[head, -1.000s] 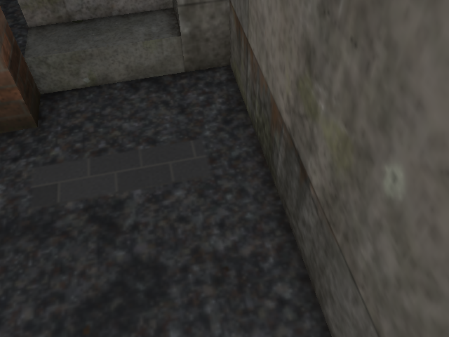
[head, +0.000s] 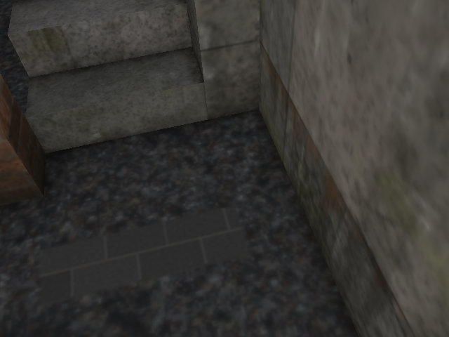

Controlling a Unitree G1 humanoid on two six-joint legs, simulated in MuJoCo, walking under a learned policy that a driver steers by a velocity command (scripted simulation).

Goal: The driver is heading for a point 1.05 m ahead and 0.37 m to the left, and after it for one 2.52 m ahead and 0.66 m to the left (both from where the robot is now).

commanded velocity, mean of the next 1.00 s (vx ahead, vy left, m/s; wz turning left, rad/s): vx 0.50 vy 0.00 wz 0.00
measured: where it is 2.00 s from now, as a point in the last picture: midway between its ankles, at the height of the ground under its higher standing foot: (151, 196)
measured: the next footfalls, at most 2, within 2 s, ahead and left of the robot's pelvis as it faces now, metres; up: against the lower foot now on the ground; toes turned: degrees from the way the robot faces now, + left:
left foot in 0.46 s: +0.43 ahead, +0.24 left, +0.00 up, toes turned -1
right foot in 1.04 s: +0.73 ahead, +0.07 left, +0.00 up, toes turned -3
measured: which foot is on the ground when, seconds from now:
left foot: up 0.00-0.44, down 0.46-1.00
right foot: down 0.00-0.46, up 0.48-1.00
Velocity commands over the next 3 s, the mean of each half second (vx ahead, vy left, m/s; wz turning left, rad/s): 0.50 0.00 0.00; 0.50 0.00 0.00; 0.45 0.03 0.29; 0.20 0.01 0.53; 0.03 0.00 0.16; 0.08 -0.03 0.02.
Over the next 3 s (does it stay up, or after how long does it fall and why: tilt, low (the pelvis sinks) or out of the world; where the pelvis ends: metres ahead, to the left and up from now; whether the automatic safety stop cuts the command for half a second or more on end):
stays up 1.00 0.35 0.03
